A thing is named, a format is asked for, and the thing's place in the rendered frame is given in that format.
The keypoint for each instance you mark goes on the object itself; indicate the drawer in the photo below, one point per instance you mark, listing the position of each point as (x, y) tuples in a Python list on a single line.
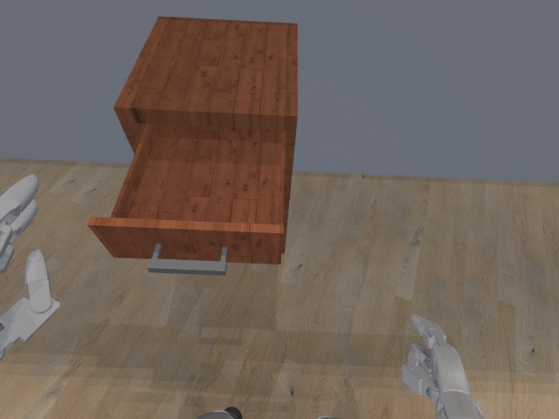
[(195, 190)]

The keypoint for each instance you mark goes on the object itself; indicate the robot left hand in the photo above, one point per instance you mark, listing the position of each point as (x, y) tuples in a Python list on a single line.
[(17, 209)]

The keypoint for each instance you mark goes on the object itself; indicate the right robot forearm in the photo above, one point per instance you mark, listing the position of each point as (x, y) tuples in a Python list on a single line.
[(457, 405)]

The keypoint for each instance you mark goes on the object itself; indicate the cabinet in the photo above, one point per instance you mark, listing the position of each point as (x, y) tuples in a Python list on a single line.
[(216, 73)]

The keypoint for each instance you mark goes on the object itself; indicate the robot right hand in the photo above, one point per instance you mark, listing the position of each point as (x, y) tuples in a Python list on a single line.
[(442, 369)]

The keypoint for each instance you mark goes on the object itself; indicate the handle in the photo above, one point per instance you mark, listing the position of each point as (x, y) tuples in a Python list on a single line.
[(187, 266)]

